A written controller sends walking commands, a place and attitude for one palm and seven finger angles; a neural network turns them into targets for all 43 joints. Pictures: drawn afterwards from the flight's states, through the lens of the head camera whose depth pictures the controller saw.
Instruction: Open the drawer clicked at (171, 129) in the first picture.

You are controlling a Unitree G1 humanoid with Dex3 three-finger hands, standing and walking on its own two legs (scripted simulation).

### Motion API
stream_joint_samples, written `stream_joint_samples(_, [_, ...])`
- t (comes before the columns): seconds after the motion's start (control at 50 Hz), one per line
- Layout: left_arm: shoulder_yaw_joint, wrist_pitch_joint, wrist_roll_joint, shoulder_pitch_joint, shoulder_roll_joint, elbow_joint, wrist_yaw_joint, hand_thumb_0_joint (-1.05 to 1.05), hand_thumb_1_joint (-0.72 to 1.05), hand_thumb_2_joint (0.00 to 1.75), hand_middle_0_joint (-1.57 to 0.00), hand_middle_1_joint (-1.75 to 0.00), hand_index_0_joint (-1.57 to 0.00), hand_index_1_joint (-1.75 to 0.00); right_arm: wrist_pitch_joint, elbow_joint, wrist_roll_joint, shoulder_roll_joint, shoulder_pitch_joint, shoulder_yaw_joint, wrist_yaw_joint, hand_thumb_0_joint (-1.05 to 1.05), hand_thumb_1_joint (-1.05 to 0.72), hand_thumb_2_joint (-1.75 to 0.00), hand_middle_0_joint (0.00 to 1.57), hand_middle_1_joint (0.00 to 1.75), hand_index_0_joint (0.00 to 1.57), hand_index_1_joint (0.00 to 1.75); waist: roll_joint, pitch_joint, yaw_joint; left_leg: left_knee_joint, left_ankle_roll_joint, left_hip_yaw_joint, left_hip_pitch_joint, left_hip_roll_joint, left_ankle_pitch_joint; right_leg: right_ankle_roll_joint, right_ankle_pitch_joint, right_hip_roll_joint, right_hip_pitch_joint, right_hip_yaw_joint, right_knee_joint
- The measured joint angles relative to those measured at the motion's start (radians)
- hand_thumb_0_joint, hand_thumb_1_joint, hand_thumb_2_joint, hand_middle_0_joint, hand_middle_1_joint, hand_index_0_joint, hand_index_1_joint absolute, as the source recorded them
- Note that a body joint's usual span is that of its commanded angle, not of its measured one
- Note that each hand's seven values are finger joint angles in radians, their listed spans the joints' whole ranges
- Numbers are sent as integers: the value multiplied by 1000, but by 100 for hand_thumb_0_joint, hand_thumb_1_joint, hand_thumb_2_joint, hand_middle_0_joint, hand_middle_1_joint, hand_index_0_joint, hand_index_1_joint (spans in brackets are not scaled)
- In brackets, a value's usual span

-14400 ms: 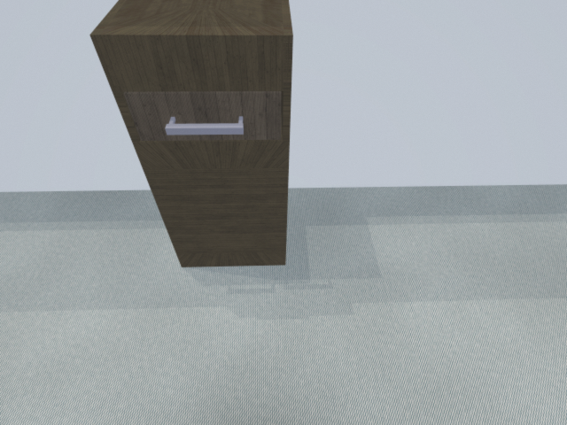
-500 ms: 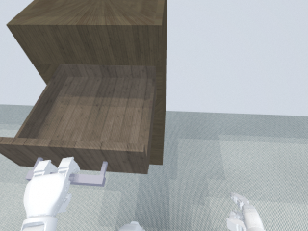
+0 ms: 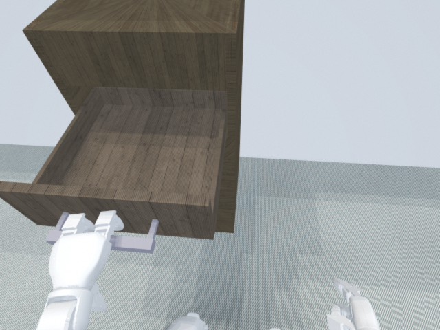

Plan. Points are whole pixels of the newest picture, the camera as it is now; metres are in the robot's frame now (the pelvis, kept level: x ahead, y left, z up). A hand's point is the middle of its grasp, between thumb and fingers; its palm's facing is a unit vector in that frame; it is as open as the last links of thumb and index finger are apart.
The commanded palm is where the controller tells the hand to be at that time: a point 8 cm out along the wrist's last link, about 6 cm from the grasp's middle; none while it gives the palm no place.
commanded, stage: lift the hand off the handle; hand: left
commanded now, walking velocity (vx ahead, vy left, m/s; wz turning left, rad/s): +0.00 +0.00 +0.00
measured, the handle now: (105, 231) +0.27 +0.25 +0.01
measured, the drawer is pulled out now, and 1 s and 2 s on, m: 0.30 0.30 0.30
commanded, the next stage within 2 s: draw the hand back to the body in 1.36 s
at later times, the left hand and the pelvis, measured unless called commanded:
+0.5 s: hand (90, 249) +0.23 +0.25 +0.04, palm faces +0.03 -0.06 -1.00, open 13.4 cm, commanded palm +0.21 +0.24 +0.11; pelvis +0.00 +0.00 +0.02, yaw +0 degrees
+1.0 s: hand (72, 227) +0.23 +0.24 +0.12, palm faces +0.08 -0.07 -0.99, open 13.8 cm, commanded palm +0.21 +0.24 +0.18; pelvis +0.02 +0.00 +0.04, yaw +0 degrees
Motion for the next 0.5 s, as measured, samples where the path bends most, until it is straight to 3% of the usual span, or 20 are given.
stream_joint_samples(0.32, [-20,16,-29,-2,15,-45,-46,0,-49,30,-32,-120,-38,-124,-9,8,11,5,8,9,-13,1,-91,-90,20,30,20,30,12,19,-5,-70,1,6,83,-1,30,1,30,0,79,7,-66])
stream_joint_samples(0.5, [-23,29,-57,4,36,-92,-98,0,-49,30,-32,-120,-40,-124,-15,8,21,-2,-8,14,-16,1,-91,-90,20,30,20,30,16,36,8,-145,1,11,172,-5,55,3,54,-2,164,12,-136])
